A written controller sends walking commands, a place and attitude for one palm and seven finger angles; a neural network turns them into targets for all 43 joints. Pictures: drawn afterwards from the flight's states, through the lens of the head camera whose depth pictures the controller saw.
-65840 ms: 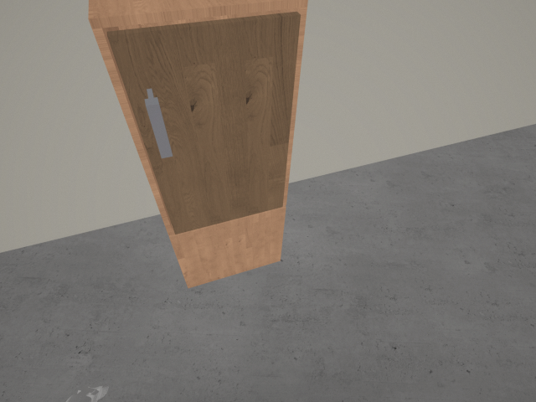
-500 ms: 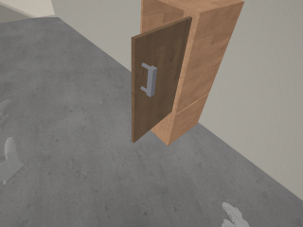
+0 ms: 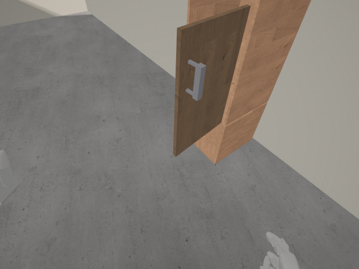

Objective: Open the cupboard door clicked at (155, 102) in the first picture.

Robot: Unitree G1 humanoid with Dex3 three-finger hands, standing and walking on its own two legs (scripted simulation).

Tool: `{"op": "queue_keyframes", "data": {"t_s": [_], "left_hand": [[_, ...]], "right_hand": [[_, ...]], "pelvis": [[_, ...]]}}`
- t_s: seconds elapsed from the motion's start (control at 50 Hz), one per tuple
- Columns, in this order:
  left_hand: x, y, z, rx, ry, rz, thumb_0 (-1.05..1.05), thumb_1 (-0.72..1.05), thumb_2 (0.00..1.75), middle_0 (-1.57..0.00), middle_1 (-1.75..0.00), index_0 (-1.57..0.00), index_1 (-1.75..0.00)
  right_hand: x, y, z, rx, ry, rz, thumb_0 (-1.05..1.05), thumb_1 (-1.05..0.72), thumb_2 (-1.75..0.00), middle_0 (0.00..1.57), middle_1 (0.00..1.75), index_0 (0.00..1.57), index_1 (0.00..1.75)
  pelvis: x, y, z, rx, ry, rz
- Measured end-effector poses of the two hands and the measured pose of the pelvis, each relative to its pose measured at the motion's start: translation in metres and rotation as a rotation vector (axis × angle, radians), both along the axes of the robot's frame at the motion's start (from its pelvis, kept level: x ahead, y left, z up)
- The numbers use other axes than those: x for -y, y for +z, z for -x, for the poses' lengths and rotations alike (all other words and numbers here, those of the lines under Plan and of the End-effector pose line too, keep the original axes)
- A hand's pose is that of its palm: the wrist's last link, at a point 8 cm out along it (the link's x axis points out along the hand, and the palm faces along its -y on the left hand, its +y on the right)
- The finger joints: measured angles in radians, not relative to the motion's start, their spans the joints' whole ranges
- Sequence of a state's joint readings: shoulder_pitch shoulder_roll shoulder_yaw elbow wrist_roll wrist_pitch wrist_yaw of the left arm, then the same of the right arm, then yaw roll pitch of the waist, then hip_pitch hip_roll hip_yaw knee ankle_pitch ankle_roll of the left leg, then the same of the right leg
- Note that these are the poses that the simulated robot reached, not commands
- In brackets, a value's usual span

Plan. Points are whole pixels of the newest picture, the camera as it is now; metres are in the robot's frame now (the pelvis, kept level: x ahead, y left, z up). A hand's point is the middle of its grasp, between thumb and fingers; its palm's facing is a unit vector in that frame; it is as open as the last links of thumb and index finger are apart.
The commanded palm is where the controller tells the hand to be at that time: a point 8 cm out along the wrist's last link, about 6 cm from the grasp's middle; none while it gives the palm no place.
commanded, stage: stop stepping back and stand still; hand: left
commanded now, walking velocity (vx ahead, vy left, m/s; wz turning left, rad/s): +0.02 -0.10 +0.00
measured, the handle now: (194, 80) +0.69 -0.01 +0.06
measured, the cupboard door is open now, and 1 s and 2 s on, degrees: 97 97 97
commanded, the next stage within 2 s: let the arm hang, fingers relaxed in 0.08 s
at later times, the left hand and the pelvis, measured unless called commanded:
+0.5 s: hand out of the picture +0.07 +0.18 -0.16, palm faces +0.11 -0.98 -0.18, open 7.0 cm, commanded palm none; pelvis +0.00 +0.01 +0.00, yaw +4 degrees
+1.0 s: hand out of the picture -0.02 +0.21 -0.16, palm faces +0.06 -0.97 -0.23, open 7.4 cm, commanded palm none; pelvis -0.01 +0.03 +0.01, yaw +2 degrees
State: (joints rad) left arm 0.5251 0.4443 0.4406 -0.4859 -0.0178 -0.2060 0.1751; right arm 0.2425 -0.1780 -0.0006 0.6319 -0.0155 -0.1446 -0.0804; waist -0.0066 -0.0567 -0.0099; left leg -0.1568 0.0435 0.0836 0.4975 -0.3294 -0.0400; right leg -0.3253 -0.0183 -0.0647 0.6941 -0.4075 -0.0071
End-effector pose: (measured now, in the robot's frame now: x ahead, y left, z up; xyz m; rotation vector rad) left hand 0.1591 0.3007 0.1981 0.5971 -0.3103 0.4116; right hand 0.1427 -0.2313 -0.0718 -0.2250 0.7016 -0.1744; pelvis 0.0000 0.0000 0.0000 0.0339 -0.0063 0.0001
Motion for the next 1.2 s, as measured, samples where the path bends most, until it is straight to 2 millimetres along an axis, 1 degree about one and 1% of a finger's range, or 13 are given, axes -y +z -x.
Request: {"op": "queue_keyframes", "data": {"t_s": [0.1,0.18,0.2,0.24,0.28,0.32,0.38,0.42,0.46,0.58,0.78,1.02,1.2], "left_hand": [[0.006,0.005,-0.009,-0.012,0.01,-0.028,0.01,0.89,0.9,-0.21,-0.3,-0.21,-0.3],[0.012,-0.006,-0.011,-0.079,-0.001,0.004,0.01,0.89,0.9,-0.21,-0.3,-0.21,-0.3],[0.011,-0.016,-0.014,-0.122,-0.002,0.003,0.01,0.89,0.9,-0.21,-0.3,-0.21,-0.3],[0.002,-0.059,-0.022,-0.301,0.019,0.075,0.0,0.89,0.9,-0.21,-0.3,-0.2,-0.3],[-0.003,-0.12,-0.024,-0.526,0.067,0.206,0.0,0.89,0.9,-0.21,-0.3,-0.2,-0.3],[0.001,-0.186,-0.015,-0.747,0.099,0.328,0.0,0.9,0.9,-0.2,-0.3,-0.2,-0.3],[0.028,-0.269,0.021,-1.067,0.124,0.489,0.01,0.9,0.9,-0.2,-0.3,-0.19,-0.29],[0.054,-0.305,0.054,-1.241,0.116,0.582,0.01,0.91,0.9,-0.2,-0.3,-0.19,-0.29],[0.075,-0.326,0.085,-1.352,0.125,0.673,0.0,0.92,0.9,-0.2,-0.3,-0.2,-0.29],[0.058,-0.331,0.124,-1.422,0.229,0.702,-0.04,1.0,0.9,-0.21,-0.3,-0.2,-0.3],[0.035,-0.318,0.17,-1.545,0.335,0.658,-0.01,0.93,0.9,-0.2,-0.3,-0.2,-0.3],[0.05,-0.325,0.181,-1.598,0.315,0.697,0.0,0.91,0.9,-0.2,-0.3,-0.2,-0.29],[0.06,-0.331,0.181,-1.615,0.291,0.724,0.01,0.92,0.9,-0.2,-0.3,-0.2,-0.3]], "right_hand": [[-0.013,-0.014,-0.007,-0.013,0.039,-0.078,0.01,-0.9,-0.9,0.2,0.3,0.2,0.3],[-0.011,-0.023,-0.008,-0.071,0.034,-0.098,0.01,-0.9,-0.9,0.2,0.3,0.2,0.3],[-0.01,-0.025,-0.007,-0.087,0.044,-0.101,0.01,-0.9,-0.9,0.2,0.3,0.2,0.3],[-0.007,-0.035,-0.005,-0.153,0.066,-0.11,0.01,-0.9,-0.9,0.2,0.3,0.2,0.3],[-0.006,-0.048,0.0,-0.216,0.075,-0.111,0.01,-0.9,-0.9,0.2,0.3,0.2,0.3],[-0.006,-0.061,0.009,-0.262,0.081,-0.099,0.01,-0.9,-0.9,0.2,0.3,0.2,0.3],[-0.007,-0.07,0.031,-0.356,0.076,-0.077,0.01,-0.9,-0.9,0.2,0.3,0.2,0.3],[-0.007,-0.067,0.046,-0.416,0.062,-0.066,0.01,-0.9,-0.9,0.2,0.3,0.2,0.3],[-0.008,-0.063,0.061,-0.47,0.042,-0.056,0.01,-0.9,-0.9,0.2,0.3,0.2,0.3],[-0.013,-0.058,0.1,-0.602,0.017,-0.051,0.01,-0.9,-0.9,0.2,0.3,0.2,0.3],[-0.034,-0.07,0.138,-0.677,-0.019,-0.126,0.0,-0.91,-0.9,0.2,0.3,0.19,0.3],[-0.055,-0.071,0.18,-0.775,-0.057,-0.164,0.0,-0.91,-0.9,0.2,0.3,0.19,0.3],[-0.06,-0.068,0.186,-0.783,-0.082,-0.163,0.0,-0.91,-0.9,0.2,0.3,0.19,0.3]], "pelvis": [[0.005,-0.003,-0.005,0.012,0.015,0.033],[0.004,-0.001,-0.007,-0.002,0.013,0.034],[0.002,0.0,-0.007,-0.011,0.022,0.03],[-0.002,0.0,-0.006,-0.025,0.044,0.022],[-0.008,-0.003,-0.005,-0.027,0.063,0.021],[-0.013,-0.011,-0.004,-0.027,0.072,0.032],[-0.013,-0.013,-0.004,-0.019,0.057,0.021],[-0.012,-0.01,-0.005,-0.013,0.052,0.019],[-0.01,-0.006,-0.005,-0.007,0.053,0.016],[-0.009,0.005,-0.001,0.009,0.062,0.032],[-0.019,0.012,0.004,0.026,0.045,0.032],[-0.026,0.013,0.006,0.025,0.032,0.027],[-0.029,0.013,0.005,0.025,0.028,0.026]]}}
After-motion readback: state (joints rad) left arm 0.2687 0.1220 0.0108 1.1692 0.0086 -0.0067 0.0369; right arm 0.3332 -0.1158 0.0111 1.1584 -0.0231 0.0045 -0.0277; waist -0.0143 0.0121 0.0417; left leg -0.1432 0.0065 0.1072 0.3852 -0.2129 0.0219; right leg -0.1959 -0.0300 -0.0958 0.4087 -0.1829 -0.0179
